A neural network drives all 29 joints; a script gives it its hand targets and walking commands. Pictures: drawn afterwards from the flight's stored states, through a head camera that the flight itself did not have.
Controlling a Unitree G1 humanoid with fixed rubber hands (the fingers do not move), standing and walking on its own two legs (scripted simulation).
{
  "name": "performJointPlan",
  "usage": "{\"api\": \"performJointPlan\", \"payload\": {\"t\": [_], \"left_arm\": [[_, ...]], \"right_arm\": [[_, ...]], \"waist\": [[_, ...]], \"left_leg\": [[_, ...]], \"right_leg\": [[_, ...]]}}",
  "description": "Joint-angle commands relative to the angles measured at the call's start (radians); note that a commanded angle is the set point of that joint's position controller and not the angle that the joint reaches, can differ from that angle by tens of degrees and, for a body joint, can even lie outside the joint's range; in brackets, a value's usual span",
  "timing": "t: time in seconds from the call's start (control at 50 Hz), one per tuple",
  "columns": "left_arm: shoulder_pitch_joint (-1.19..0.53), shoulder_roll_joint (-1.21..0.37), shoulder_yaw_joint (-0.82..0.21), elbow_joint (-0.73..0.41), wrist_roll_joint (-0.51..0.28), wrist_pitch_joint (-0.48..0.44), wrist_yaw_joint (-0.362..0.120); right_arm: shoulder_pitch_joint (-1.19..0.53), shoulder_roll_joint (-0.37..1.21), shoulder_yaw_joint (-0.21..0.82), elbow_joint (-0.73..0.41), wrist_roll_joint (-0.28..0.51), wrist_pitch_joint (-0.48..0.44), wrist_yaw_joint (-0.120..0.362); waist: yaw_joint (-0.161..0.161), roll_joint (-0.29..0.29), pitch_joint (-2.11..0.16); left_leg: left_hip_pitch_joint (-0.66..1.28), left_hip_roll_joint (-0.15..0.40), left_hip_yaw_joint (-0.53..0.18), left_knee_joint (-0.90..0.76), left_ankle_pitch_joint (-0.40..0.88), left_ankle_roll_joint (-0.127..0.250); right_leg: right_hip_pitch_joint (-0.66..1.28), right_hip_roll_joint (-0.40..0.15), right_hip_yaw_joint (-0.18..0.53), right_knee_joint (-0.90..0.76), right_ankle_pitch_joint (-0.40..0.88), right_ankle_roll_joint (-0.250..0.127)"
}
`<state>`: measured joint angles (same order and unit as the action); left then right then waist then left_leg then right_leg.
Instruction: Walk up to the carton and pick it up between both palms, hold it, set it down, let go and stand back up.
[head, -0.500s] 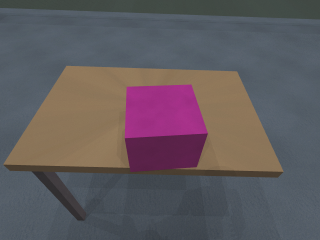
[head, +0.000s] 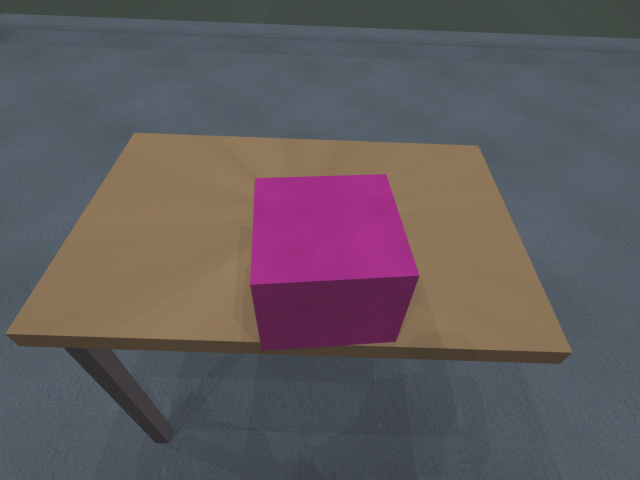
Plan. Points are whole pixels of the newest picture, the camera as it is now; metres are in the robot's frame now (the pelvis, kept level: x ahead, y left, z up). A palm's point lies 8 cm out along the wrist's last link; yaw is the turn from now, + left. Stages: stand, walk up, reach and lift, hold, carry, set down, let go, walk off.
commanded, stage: stand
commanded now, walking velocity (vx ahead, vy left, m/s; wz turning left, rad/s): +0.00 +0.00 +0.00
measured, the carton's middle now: (325, 260) +0.44 -0.01 +0.00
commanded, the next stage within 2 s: none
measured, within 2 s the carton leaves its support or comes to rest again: neither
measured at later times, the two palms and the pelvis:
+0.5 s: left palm out of the picture +0.01 +0.23 -0.14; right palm out of the picture +0.01 -0.24 -0.13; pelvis +0.01 +0.00 +0.00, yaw +0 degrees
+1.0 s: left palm out of the picture +0.01 +0.22 -0.14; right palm out of the picture +0.00 -0.25 -0.13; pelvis +0.01 -0.01 +0.00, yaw +0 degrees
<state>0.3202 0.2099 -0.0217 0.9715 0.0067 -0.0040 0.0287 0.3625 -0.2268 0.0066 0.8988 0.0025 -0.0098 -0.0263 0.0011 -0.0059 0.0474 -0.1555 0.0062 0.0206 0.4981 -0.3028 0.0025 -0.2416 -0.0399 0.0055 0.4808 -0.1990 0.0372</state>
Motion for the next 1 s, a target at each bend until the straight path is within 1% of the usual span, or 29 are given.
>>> {"api": "performJointPlan", "payload": {"t": [0.0, 0.04, 0.08, 0.14, 0.18, 0.26, 0.3, 0.32, 0.34, 0.4, 0.42, 0.44, 0.46, 0.5, 0.54, 0.6, 0.62, 0.64, 0.7, 0.74, 0.76, 0.78, 0.8, 0.82, 0.84, 0.86, 0.88, 0.94, 0.98], "left_arm": [[0.047, 0.128, 0.024, -0.040, -0.002, -0.014, 0.007], [0.048, 0.141, 0.024, -0.040, -0.002, -0.013, 0.008], [0.054, 0.129, 0.026, -0.027, -0.001, -0.012, 0.009], [0.050, 0.131, 0.026, -0.022, -0.003, -0.012, 0.010], [0.057, 0.128, 0.028, -0.018, -0.001, -0.012, 0.010], [0.051, 0.123, 0.026, -0.009, -0.002, -0.013, 0.011], [0.059, 0.117, 0.027, -0.004, 0.001, -0.011, 0.012], [0.053, 0.128, 0.030, -0.006, 0.002, -0.011, 0.012], [0.054, 0.127, 0.028, -0.006, 0.002, -0.012, 0.012], [0.048, 0.125, 0.026, 0.000, -0.001, -0.014, 0.014], [0.049, 0.119, 0.026, 0.001, 0.000, -0.014, 0.013], [0.055, 0.113, 0.023, 0.005, -0.002, -0.014, 0.013], [0.049, 0.115, 0.022, 0.006, -0.003, -0.014, 0.013], [0.056, 0.119, 0.023, 0.009, -0.004, -0.012, 0.014], [0.052, 0.117, 0.026, 0.014, -0.001, -0.013, 0.014], [0.047, 0.115, 0.026, 0.023, -0.002, -0.011, 0.016], [0.050, 0.109, 0.026, 0.023, -0.002, -0.011, 0.015], [0.049, 0.108, 0.025, 0.022, -0.002, -0.011, 0.014], [0.053, 0.106, 0.026, 0.022, -0.002, -0.011, 0.014], [0.054, 0.105, 0.027, 0.024, -0.001, -0.012, 0.016], [0.055, 0.113, 0.028, 0.028, -0.001, -0.012, 0.016], [0.057, 0.112, 0.031, 0.025, -0.002, -0.012, 0.016], [0.055, 0.111, 0.027, 0.026, 0.000, -0.012, 0.016], [0.057, 0.110, 0.029, 0.026, -0.001, -0.012, 0.016], [0.054, 0.107, 0.030, 0.029, -0.001, -0.013, 0.017], [0.056, 0.108, 0.029, 0.032, -0.001, -0.013, 0.017], [0.057, 0.104, 0.030, 0.033, -0.002, -0.014, 0.017], [0.055, 0.100, 0.027, 0.034, -0.001, -0.013, 0.017], [0.057, 0.105, 0.028, 0.031, -0.002, -0.013, 0.017]], "right_arm": [[0.061, -0.135, -0.040, -0.047, -0.001, -0.016, -0.008], [0.071, -0.123, -0.039, -0.041, -0.001, -0.013, -0.008], [0.071, -0.125, -0.042, -0.031, 0.000, -0.014, -0.008], [0.067, -0.114, -0.038, -0.025, 0.000, -0.013, -0.009], [0.073, -0.111, -0.039, -0.021, -0.001, -0.014, -0.010], [0.067, -0.106, -0.038, -0.010, 0.001, -0.014, -0.011], [0.070, -0.111, -0.040, -0.003, 0.001, -0.014, -0.012], [0.064, -0.110, -0.038, -0.002, 0.001, -0.014, -0.012], [0.063, -0.107, -0.038, -0.003, 0.000, -0.015, -0.012], [0.074, -0.104, -0.034, 0.006, 0.003, -0.015, -0.013], [0.068, -0.107, -0.037, 0.009, -0.001, -0.014, -0.015], [0.069, -0.107, -0.035, 0.007, 0.000, -0.013, -0.014], [0.068, -0.106, -0.035, 0.006, 0.002, -0.014, -0.014], [0.067, -0.106, -0.035, 0.016, 0.000, -0.013, -0.014], [0.067, -0.098, -0.037, 0.019, 0.000, -0.013, -0.015], [0.072, -0.093, -0.037, 0.027, 0.001, -0.012, -0.015], [0.070, -0.094, -0.037, 0.030, -0.001, -0.012, -0.016], [0.068, -0.094, -0.036, 0.033, 0.000, -0.012, -0.016], [0.056, -0.102, -0.039, 0.035, -0.002, -0.010, -0.017], [0.066, -0.085, -0.036, 0.038, -0.001, -0.012, -0.017], [0.065, -0.084, -0.038, 0.041, 0.000, -0.012, -0.017], [0.069, -0.086, -0.038, 0.040, 0.001, -0.011, -0.017], [0.064, -0.093, -0.039, 0.040, 0.000, -0.011, -0.017], [0.059, -0.095, -0.038, 0.044, 0.000, -0.011, -0.018], [0.062, -0.092, -0.037, 0.044, 0.000, -0.012, -0.018], [0.062, -0.084, -0.036, 0.048, 0.000, -0.013, -0.018], [0.066, -0.085, -0.037, 0.047, 0.000, -0.014, -0.017], [0.061, -0.083, -0.039, 0.054, 0.001, -0.012, -0.016], [0.060, -0.085, -0.037, 0.052, 0.001, -0.011, -0.018]], "waist": [[0.003, -0.004, 0.032], [-0.004, -0.007, 0.035], [0.001, 0.006, 0.036], [0.001, -0.002, 0.064], [-0.001, 0.024, 0.044], [0.003, -0.004, 0.054], [-0.001, 0.023, 0.043], [0.003, 0.008, 0.043], [0.002, 0.005, 0.023], [-0.002, 0.001, 0.026], [0.002, 0.012, 0.041], [-0.002, -0.003, 0.049], [-0.006, -0.005, 0.043], [0.000, 0.000, 0.035], [0.000, -0.019, 0.018], [-0.006, 0.010, 0.036], [-0.003, 0.020, 0.038], [-0.001, -0.002, 0.042], [0.002, -0.010, 0.052], [-0.001, 0.004, 0.051], [0.000, 0.009, 0.052], [-0.002, -0.005, 0.050], [0.000, 0.008, 0.049], [0.004, -0.005, 0.050], [0.002, 0.009, 0.053], [0.004, 0.007, 0.051], [0.003, 0.017, 0.048], [0.000, 0.003, 0.043], [-0.002, 0.005, 0.042]], "left_leg": [[-0.087, 0.082, -0.104, -0.139, 0.106, 0.012], [-0.088, 0.082, -0.101, -0.146, 0.091, 0.013], [-0.092, 0.084, -0.102, -0.150, 0.091, 0.015], [-0.095, 0.081, -0.102, -0.155, 0.091, 0.015], [-0.092, 0.079, -0.102, -0.157, 0.088, 0.015], [-0.088, 0.085, -0.102, -0.158, 0.097, 0.013], [-0.098, 0.084, -0.106, -0.168, 0.077, 0.016], [-0.096, 0.084, -0.104, -0.166, 0.074, 0.015], [-0.076, 0.085, -0.104, -0.161, 0.097, 0.015], [-0.074, 0.085, -0.099, -0.158, 0.114, 0.013], [-0.078, 0.086, -0.099, -0.155, 0.125, 0.013], [-0.078, 0.085, -0.098, -0.150, 0.130, 0.011], [-0.075, 0.084, -0.100, -0.154, 0.133, 0.012], [-0.066, 0.086, -0.100, -0.152, 0.138, 0.010], [-0.055, 0.083, -0.102, -0.153, 0.129, 0.009], [-0.065, 0.084, -0.100, -0.161, 0.117, 0.012], [-0.067, 0.087, -0.094, -0.160, 0.118, 0.012], [-0.073, 0.085, -0.096, -0.160, 0.112, 0.009], [-0.062, 0.085, -0.091, -0.159, 0.115, 0.010], [-0.068, 0.087, -0.093, -0.161, 0.126, 0.011], [-0.065, 0.085, -0.095, -0.162, 0.117, 0.009], [-0.062, 0.088, -0.095, -0.164, 0.104, 0.011], [-0.063, 0.085, -0.093, -0.163, 0.099, 0.009], [-0.062, 0.085, -0.096, -0.163, 0.101, 0.012], [-0.070, 0.086, -0.093, -0.166, 0.112, 0.009], [-0.062, 0.090, -0.091, -0.166, 0.115, 0.008], [-0.060, 0.089, -0.090, -0.165, 0.123, 0.007], [-0.060, 0.085, -0.092, -0.163, 0.105, 0.009], [-0.060, 0.086, -0.095, -0.162, 0.108, 0.009]], "right_leg": [[0.031, -0.051, 0.070, -0.082, 0.084, -0.036], [0.022, -0.053, 0.072, -0.087, 0.055, -0.039], [0.026, -0.050, 0.070, -0.084, 0.061, -0.036], [0.014, -0.053, 0.077, -0.091, 0.053, -0.038], [0.029, -0.054, 0.073, -0.088, 0.055, -0.037], [0.022, -0.052, 0.071, -0.087, 0.072, -0.036], [0.039, -0.048, 0.066, -0.089, 0.055, -0.036], [0.034, -0.050, 0.066, -0.093, 0.051, -0.032], [0.035, -0.052, 0.064, -0.091, 0.065, -0.031], [0.041, -0.054, 0.068, -0.086, 0.084, -0.035], [0.033, -0.055, 0.066, -0.089, 0.091, -0.034], [0.031, -0.055, 0.067, -0.093, 0.095, -0.034], [0.032, -0.055, 0.066, -0.094, 0.102, -0.035], [0.031, -0.056, 0.069, -0.095, 0.091, -0.037], [0.039, -0.056, 0.069, -0.099, 0.086, -0.033], [0.037, -0.055, 0.069, -0.097, 0.085, -0.036], [0.044, -0.053, 0.069, -0.099, 0.090, -0.037], [0.039, -0.050, 0.065, -0.100, 0.080, -0.034], [0.021, -0.050, 0.068, -0.106, 0.071, -0.032], [0.033, -0.055, 0.067, -0.101, 0.089, -0.035], [0.022, -0.054, 0.069, -0.102, 0.077, -0.033], [0.020, -0.054, 0.072, -0.107, 0.059, -0.036], [0.017, -0.054, 0.071, -0.111, 0.053, -0.036], [0.022, -0.054, 0.073, -0.112, 0.059, -0.037], [0.025, -0.054, 0.071, -0.105, 0.076, -0.036], [0.029, -0.055, 0.069, -0.103, 0.080, -0.036], [0.032, -0.056, 0.068, -0.103, 0.089, -0.034], [0.029, -0.053, 0.071, -0.109, 0.070, -0.034], [0.035, -0.052, 0.075, -0.113, 0.066, -0.037]]}}
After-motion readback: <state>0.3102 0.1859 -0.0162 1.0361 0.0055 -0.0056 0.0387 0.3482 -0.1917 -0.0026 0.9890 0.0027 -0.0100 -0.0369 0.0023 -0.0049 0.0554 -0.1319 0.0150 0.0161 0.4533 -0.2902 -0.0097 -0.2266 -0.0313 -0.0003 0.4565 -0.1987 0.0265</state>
